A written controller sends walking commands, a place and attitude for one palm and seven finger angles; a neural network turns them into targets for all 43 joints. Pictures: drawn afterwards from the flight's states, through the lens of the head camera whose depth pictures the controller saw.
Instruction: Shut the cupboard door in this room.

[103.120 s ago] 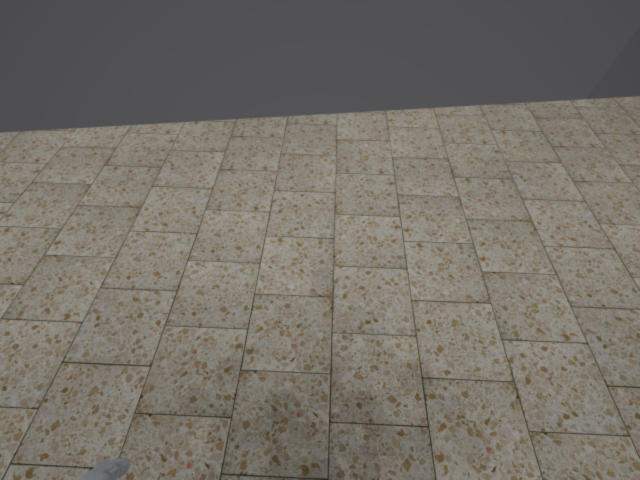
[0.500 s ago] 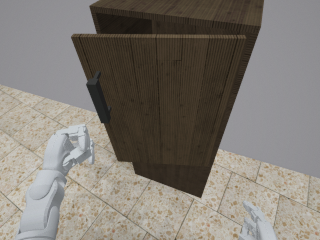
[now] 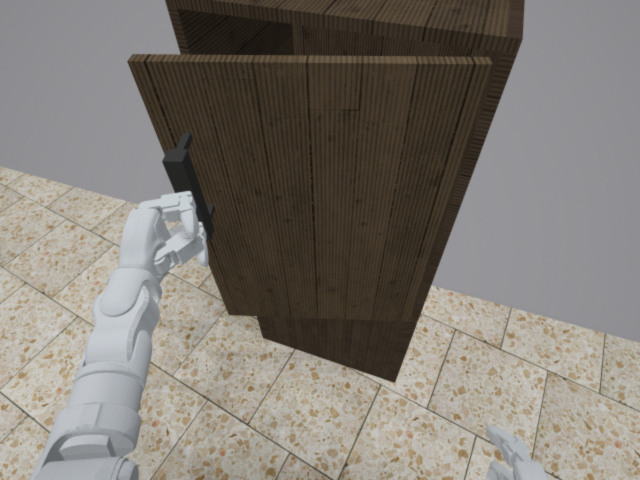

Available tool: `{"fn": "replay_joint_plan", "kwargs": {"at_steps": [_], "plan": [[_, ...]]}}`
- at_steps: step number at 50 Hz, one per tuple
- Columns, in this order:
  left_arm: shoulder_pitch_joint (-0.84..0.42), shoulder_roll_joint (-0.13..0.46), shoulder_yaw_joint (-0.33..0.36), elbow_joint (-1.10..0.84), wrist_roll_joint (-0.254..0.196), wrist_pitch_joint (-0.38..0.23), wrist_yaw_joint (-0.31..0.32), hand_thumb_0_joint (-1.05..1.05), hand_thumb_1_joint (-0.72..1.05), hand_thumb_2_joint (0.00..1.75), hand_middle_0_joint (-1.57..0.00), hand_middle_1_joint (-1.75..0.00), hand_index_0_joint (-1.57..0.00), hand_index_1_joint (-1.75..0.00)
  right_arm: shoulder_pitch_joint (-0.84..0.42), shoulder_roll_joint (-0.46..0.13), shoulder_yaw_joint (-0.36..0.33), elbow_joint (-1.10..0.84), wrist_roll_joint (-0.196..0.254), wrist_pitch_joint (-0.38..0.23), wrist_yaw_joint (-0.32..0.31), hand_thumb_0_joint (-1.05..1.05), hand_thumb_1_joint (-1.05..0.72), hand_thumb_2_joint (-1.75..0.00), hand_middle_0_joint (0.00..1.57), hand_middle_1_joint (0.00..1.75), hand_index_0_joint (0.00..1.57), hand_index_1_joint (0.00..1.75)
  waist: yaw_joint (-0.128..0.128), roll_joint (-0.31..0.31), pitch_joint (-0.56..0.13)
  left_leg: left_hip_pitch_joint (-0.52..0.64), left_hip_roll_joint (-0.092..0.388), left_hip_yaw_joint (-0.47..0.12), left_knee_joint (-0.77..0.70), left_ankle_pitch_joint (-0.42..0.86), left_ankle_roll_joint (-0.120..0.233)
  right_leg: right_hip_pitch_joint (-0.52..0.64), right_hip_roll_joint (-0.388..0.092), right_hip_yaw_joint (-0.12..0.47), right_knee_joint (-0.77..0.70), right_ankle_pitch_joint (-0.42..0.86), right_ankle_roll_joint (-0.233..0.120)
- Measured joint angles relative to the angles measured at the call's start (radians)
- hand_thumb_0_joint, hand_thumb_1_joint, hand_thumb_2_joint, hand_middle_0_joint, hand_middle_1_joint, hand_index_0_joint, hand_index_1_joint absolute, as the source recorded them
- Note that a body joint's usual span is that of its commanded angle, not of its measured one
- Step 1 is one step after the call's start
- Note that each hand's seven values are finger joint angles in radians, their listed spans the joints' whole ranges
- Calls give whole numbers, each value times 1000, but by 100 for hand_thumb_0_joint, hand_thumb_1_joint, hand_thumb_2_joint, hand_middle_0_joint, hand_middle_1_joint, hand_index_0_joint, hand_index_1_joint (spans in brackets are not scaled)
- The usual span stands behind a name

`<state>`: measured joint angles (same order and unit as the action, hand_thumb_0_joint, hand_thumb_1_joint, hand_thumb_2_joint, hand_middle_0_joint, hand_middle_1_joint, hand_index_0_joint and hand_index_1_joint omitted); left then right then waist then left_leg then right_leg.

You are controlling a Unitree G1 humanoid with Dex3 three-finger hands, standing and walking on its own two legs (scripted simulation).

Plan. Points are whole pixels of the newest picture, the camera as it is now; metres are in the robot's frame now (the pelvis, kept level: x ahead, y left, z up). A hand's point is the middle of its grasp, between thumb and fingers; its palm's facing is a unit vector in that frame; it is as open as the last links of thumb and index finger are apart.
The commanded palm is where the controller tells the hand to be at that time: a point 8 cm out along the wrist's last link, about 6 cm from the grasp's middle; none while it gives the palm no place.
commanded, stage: bring the fist close to the handle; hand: left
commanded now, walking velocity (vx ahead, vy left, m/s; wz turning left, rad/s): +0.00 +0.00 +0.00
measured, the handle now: (195, 188) +0.48 +0.20 +0.10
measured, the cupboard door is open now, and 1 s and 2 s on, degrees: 17 12 2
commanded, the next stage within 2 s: push the door shut along its arc in 0.44 s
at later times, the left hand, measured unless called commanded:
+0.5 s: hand (198, 236) +0.39 +0.17 +0.10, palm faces +0.01 -1.00 -0.01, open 3.1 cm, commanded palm +0.36 +0.22 +0.11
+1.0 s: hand (212, 207) +0.43 +0.16 +0.11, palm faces -0.11 -0.99 -0.01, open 3.2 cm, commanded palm +0.42 +0.21 +0.11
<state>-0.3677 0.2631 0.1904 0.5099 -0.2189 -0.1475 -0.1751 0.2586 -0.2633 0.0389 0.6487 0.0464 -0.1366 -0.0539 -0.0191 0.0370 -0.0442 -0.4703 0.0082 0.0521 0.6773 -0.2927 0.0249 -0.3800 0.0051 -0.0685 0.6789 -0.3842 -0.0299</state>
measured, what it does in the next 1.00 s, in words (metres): stands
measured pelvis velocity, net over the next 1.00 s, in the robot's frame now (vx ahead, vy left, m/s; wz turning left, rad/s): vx -0.01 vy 0.01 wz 0.00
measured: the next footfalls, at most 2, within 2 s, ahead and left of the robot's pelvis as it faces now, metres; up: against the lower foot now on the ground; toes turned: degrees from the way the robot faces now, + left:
none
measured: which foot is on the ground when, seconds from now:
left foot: down 0.00-1.00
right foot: down 0.00-1.00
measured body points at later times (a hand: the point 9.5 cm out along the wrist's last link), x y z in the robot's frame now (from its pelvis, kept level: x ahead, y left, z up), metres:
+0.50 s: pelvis +0.00 +0.00 +0.00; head +0.02 -0.01 +0.45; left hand +0.38 +0.23 +0.11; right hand +0.11 -0.25 -0.11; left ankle +0.03 +0.10 -0.72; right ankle -0.02 -0.10 -0.72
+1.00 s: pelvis -0.01 +0.01 -0.01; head +0.04 +0.00 +0.44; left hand +0.43 +0.22 +0.11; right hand +0.07 -0.26 -0.12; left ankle +0.03 +0.10 -0.72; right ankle -0.02 -0.10 -0.72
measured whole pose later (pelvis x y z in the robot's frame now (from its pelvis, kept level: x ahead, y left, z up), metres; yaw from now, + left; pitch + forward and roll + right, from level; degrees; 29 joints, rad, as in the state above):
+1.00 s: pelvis -0.01 +0.01 -0.01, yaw +0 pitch +8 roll -1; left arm -0.74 0.35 0.22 0.98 -0.20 -0.27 -0.29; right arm 0.31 -0.28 0.03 0.68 0.04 -0.09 -0.05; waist -0.07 0.03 -0.05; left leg -0.59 0.01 0.04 0.74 -0.30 0.04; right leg -0.49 0.00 -0.08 0.73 -0.38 -0.02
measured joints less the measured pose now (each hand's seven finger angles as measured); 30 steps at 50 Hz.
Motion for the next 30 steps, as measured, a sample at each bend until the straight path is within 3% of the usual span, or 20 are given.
{"fn": "replay_joint_plan", "kwargs": {"at_steps": [5, 12, 18, 30], "plan": [[-64, 0, 9, 79, 13, -20, 10, 1, 90, 90, -130, -150, -130, -150, 14, -4, -6, 9, -2, 20, 5, 2, -91, -90, 20, 30, 20, 30, -10, -3, -2, -15, 2, 5, 5, 0, 1, -17, 2, 5, 6, 2, 1], [-63, 9, 37, 115, 15, -49, 9, 1, 90, 90, -130, -150, -130, -150, 42, -7, -15, 2, -1, 44, 11, 2, -91, -90, 20, 30, 20, 30, -21, -3, -7, -16, 8, 17, 1, 0, 3, -25, 6, 18, 4, 5, 2], [-26, 5, 36, 81, 8, -68, 4, 2, 90, 90, -130, -150, -130, -150, 55, -8, -22, 2, 2, 49, 11, 2, -91, -90, 20, 30, 20, 30, -16, 0, -9, -10, 9, 18, 0, -1, 3, -17, 8, 19, -1, 8, 2], [-90, 15, 29, 154, 9, -71, -7, 2, 90, 90, -130, -150, -130, -150, 11, -4, -9, -3, 3, 43, 1, 2, -91, -90, 20, 30, 20, 30, -12, -2, -3, -27, 6, 5, 10, 6, 4, -28, 5, 6, 5, 11, 2]]}}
